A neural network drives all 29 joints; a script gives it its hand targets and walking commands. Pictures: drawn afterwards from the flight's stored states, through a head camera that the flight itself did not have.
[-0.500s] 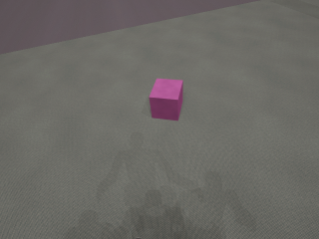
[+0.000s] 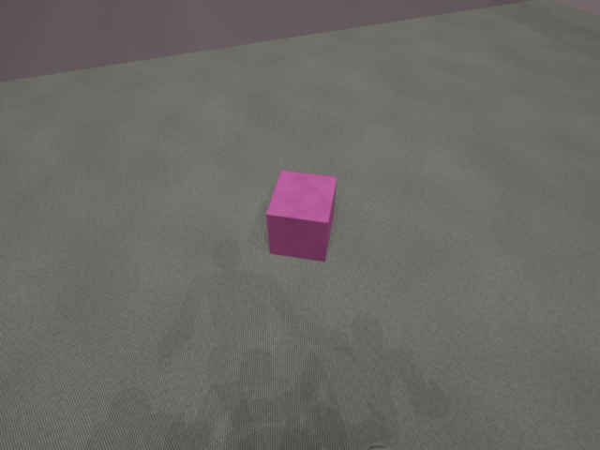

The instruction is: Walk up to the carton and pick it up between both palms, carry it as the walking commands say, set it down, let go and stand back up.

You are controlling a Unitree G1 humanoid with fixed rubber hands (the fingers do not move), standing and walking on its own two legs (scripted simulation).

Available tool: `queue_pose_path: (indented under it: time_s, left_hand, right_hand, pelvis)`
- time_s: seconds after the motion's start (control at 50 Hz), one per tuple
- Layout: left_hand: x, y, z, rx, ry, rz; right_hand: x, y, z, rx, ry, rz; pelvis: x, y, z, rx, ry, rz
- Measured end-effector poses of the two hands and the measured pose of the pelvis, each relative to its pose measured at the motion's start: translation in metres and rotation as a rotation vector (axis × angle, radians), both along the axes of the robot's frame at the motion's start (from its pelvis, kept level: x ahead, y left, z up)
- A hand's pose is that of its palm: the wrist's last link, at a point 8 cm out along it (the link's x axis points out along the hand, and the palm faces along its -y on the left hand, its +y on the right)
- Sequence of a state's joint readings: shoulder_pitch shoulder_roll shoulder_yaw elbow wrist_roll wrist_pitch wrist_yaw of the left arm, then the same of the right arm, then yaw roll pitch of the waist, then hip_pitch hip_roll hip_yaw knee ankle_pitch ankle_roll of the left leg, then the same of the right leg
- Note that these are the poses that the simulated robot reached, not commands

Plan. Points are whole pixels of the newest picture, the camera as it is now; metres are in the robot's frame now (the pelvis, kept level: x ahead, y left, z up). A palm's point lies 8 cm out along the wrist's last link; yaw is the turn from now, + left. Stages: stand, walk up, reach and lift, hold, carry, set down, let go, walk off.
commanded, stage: walk up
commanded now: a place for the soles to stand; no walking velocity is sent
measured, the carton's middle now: (303, 215) +1.16 -0.01 -0.65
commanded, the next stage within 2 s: none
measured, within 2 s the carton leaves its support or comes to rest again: neither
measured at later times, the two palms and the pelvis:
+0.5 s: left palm (97, 392) +0.25 +0.32 -0.09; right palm (509, 346) +0.31 -0.32 -0.10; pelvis +0.22 +0.00 +0.00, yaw +0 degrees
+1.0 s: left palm (140, 255) +0.50 +0.32 -0.08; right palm (473, 292) +0.44 -0.32 -0.13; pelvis +0.41 +0.00 -0.01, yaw -1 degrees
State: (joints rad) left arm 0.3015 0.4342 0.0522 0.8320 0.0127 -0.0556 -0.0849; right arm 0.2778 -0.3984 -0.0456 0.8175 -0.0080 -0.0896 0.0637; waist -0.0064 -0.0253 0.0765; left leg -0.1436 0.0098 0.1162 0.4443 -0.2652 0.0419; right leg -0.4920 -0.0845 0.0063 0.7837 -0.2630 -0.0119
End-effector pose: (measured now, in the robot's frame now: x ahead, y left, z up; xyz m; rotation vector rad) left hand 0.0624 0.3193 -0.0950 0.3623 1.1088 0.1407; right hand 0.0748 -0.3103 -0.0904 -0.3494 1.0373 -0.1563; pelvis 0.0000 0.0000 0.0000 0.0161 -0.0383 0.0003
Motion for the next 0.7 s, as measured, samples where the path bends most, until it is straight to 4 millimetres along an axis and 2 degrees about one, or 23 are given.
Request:
queue_pose_path:
  time_s: [0.1,0.16,0.2,0.3,0.4,0.5,0.56,0.62,0.7]
  left_hand:
    - [0.067,-0.01,0.008,0.042,-0.003,-0.04]
    - [0.109,-0.018,0.011,0.08,-0.064,-0.047]
    - [0.127,-0.024,0.016,0.086,-0.099,-0.046]
    - [0.152,-0.033,0.027,0.075,-0.101,-0.023]
    - [0.169,-0.024,0.026,0.061,-0.07,0.003]
    - [0.19,0.0,0.008,0.037,-0.023,0.035]
    - [0.212,0.019,-0.011,0.03,0.004,0.04]
    - [0.242,0.027,-0.022,0.029,0.036,0.027]
    - [0.293,0.027,-0.017,0.017,0.01,-0.006]
  right_hand:
    - [0.017,-0.02,-0.023,0.023,0.056,-0.058]
    - [0.036,-0.031,-0.043,0.031,0.115,-0.055]
    - [0.055,-0.03,-0.045,0.038,0.142,-0.043]
    - [0.117,-0.028,-0.032,0.054,0.098,-0.015]
    - [0.175,-0.024,-0.018,0.041,0.07,0.018]
    - [0.239,-0.011,-0.005,0.0,0.038,0.052]
    - [0.275,-0.004,-0.003,-0.052,-0.015,0.056]
    - [0.295,0.004,-0.001,-0.072,-0.062,0.02]
    - [0.301,0.012,0.004,-0.057,-0.035,-0.021]
  pelvis:
    - [0.055,-0.012,-0.008,0.019,0.01,-0.015]
    - [0.084,-0.023,-0.018,0.0,0.012,-0.006]
    - [0.099,-0.027,-0.016,0.005,0.008,-0.011]
    - [0.136,-0.027,-0.003,0.015,0.004,-0.013]
    - [0.174,-0.02,0.003,0.001,0.006,0.0]
    - [0.217,-0.004,-0.002,-0.011,0.018,0.006]
    - [0.246,0.014,-0.015,-0.015,0.022,-0.006]
    - [0.267,0.022,-0.019,-0.003,0.01,-0.02]
    - [0.295,0.023,-0.011,0.002,0.01,-0.02]
